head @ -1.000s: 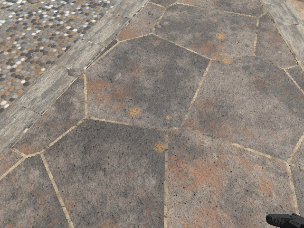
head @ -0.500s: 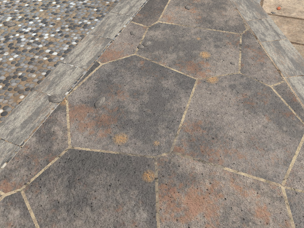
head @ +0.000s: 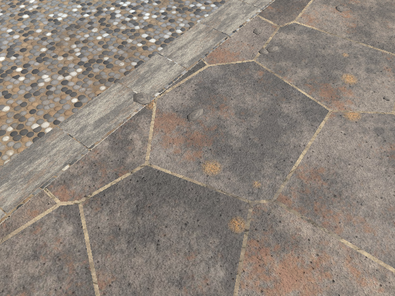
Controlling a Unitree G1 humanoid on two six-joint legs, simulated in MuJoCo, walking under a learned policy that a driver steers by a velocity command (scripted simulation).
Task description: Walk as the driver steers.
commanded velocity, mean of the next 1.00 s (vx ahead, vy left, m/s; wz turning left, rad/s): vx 0.22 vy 0.00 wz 0.07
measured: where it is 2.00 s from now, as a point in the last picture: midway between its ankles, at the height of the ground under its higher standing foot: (189, 247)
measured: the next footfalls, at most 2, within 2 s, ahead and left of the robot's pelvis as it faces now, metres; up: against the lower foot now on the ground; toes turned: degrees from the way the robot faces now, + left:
right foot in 0.04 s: +0.06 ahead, -0.13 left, +0.00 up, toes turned +8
left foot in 0.48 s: +0.07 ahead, +0.15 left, +0.00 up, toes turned +12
